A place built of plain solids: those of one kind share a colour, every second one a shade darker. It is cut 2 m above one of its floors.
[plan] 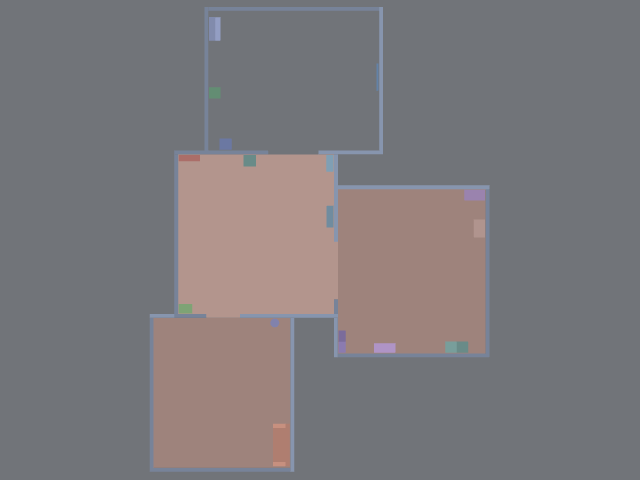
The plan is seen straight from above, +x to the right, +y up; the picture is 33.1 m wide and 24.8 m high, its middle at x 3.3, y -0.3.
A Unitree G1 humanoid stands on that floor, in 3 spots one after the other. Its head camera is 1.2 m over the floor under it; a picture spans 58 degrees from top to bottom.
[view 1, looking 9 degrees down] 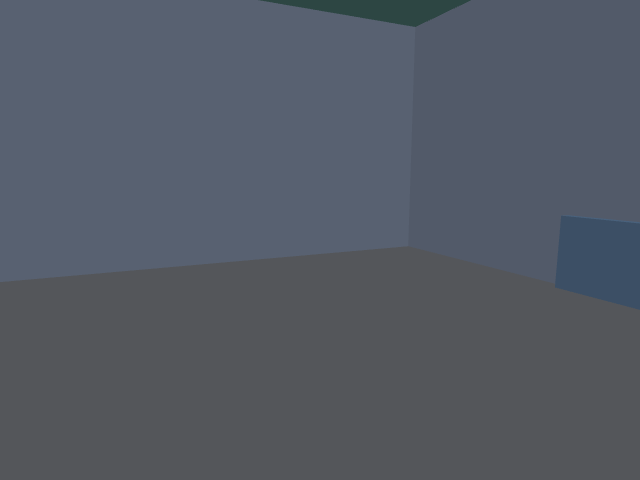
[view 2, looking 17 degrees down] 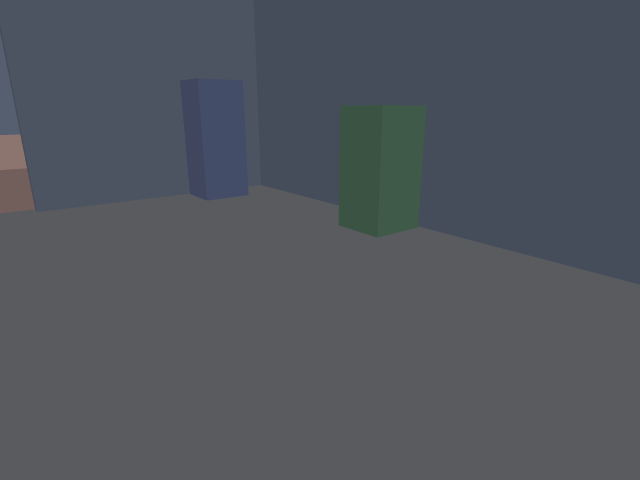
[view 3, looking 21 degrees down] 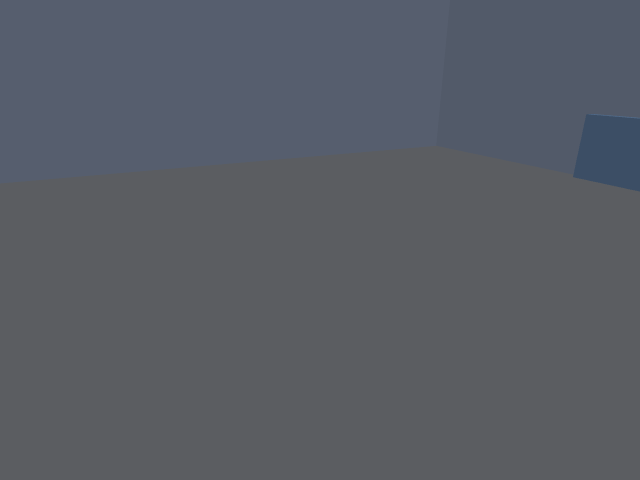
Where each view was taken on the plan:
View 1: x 2.13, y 5.87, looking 65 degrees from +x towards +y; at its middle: wall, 6.34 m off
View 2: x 1.07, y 10.41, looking -128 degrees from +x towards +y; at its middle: ground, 4.10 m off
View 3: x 1.07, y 5.43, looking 64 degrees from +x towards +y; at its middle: ground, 3.35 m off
